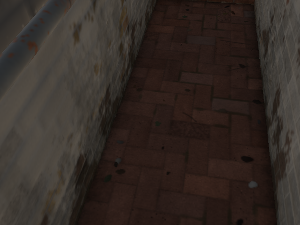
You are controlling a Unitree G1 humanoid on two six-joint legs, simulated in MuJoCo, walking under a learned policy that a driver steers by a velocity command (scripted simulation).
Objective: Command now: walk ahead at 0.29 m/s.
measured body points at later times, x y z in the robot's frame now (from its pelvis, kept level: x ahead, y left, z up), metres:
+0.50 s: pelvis +0.20 +0.02 -0.02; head +0.22 +0.04 +0.43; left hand +0.12 +0.27 -0.18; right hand +0.34 -0.24 -0.13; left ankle +0.29 +0.12 -0.74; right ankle +0.02 -0.12 -0.71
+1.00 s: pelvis +0.35 -0.06 +0.00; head +0.37 -0.07 +0.45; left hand +0.46 +0.21 -0.13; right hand +0.31 -0.36 -0.13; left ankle +0.29 +0.12 -0.73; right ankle +0.38 -0.22 -0.72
